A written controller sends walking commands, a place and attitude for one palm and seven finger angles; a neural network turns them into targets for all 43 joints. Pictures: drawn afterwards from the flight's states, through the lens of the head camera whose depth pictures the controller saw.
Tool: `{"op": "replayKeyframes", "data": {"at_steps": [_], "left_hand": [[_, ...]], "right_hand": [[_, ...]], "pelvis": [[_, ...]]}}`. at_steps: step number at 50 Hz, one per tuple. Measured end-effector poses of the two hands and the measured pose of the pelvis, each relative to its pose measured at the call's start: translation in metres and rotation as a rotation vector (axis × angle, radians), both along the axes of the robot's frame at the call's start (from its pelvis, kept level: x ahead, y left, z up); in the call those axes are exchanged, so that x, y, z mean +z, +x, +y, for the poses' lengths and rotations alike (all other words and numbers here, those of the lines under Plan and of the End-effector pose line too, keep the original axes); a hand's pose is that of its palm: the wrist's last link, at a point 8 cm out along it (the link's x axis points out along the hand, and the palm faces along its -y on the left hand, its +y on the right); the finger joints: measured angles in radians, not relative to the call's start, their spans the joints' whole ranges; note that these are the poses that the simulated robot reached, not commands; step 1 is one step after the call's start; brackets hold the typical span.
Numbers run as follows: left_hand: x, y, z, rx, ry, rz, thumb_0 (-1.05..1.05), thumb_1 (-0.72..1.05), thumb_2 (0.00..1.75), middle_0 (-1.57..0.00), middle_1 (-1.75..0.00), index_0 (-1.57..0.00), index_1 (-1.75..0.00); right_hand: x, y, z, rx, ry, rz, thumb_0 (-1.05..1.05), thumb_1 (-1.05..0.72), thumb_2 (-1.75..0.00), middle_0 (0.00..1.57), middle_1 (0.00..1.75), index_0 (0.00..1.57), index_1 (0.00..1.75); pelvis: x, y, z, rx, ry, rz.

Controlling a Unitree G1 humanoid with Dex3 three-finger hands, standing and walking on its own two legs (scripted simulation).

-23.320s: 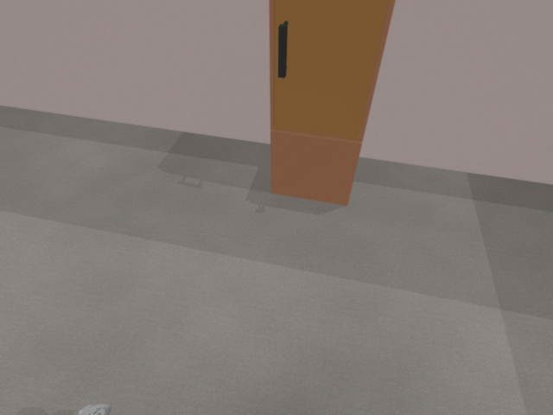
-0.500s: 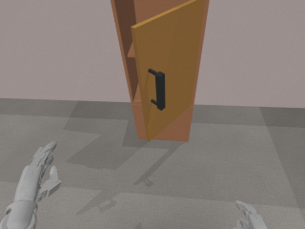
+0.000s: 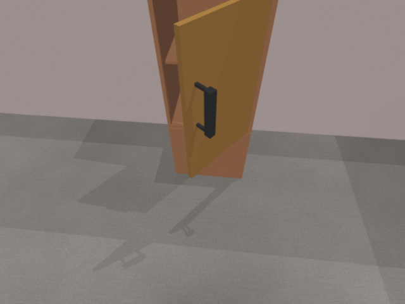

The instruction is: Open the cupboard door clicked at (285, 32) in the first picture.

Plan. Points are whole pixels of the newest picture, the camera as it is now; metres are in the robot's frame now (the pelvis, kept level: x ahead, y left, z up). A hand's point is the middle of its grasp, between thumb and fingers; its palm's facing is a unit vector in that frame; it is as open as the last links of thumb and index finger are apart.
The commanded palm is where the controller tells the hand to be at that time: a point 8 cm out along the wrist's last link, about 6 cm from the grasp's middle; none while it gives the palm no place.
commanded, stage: let the arm hang, fingers relaxed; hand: left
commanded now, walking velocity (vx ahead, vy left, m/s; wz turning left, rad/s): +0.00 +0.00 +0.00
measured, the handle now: (204, 110) +0.62 +0.04 +0.00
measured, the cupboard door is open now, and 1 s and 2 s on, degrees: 51 51 51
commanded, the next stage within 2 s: look to check the result in 0.50 s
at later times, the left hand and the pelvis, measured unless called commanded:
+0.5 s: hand out of the picture +0.02 +0.17 -0.17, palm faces +0.04 -0.98 -0.21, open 7.4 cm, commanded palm none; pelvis +0.01 +0.00 +0.00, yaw +0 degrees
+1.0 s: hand out of the picture +0.03 +0.18 -0.17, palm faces +0.03 -0.97 -0.24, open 7.4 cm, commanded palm none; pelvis +0.01 -0.01 +0.00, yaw +0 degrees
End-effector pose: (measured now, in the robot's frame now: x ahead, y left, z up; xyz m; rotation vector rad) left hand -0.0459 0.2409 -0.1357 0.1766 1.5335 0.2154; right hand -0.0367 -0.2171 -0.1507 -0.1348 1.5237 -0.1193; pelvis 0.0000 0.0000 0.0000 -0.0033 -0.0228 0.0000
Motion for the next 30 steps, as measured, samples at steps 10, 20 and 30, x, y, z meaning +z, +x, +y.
{"op": "replayKeyframes", "data": {"at_steps": [10, 20, 30], "left_hand": [[-0.003, 0.038, -0.014, -0.02, -0.019, -0.114, 0.01, 0.91, 0.9, -0.2, -0.3, -0.2, -0.29], [-0.005, 0.061, -0.02, -0.031, -0.031, -0.177, 0.02, 0.93, 0.9, -0.2, -0.3, -0.2, -0.3], [-0.005, 0.052, -0.022, -0.019, -0.036, -0.139, 0.01, 0.91, 0.9, -0.2, -0.3, -0.2, -0.3]], "right_hand": [[-0.006, 0.012, 0.015, -0.018, 0.037, -0.062, 0.0, -0.91, -0.9, 0.2, 0.29, 0.2, 0.3], [-0.004, 0.025, 0.011, -0.019, 0.026, -0.102, 0.0, -0.92, -0.9, 0.2, 0.29, 0.2, 0.3], [-0.001, 0.025, 0.0, -0.012, 0.003, -0.079, 0.0, -0.91, -0.9, 0.19, 0.29, 0.2, 0.3]], "pelvis": [[0.0, 0.001, 0.001, -0.005, 0.007, -0.007], [0.0, 0.004, -0.002, -0.004, 0.009, -0.011], [0.001, 0.006, -0.004, -0.001, 0.007, -0.011]]}}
